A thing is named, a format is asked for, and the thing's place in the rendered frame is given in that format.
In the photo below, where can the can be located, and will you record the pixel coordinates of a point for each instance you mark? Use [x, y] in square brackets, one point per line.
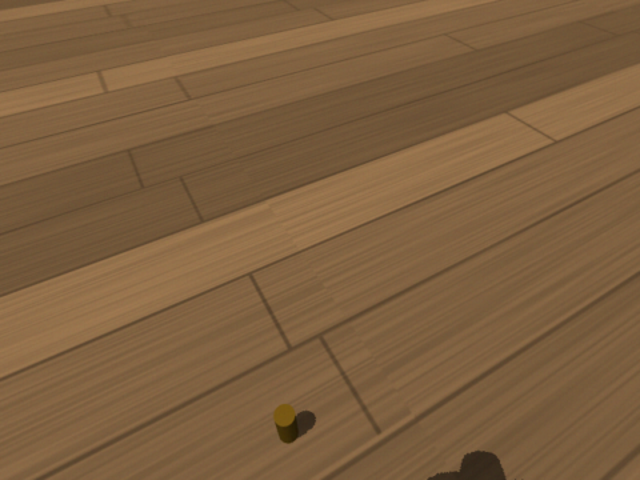
[286, 423]

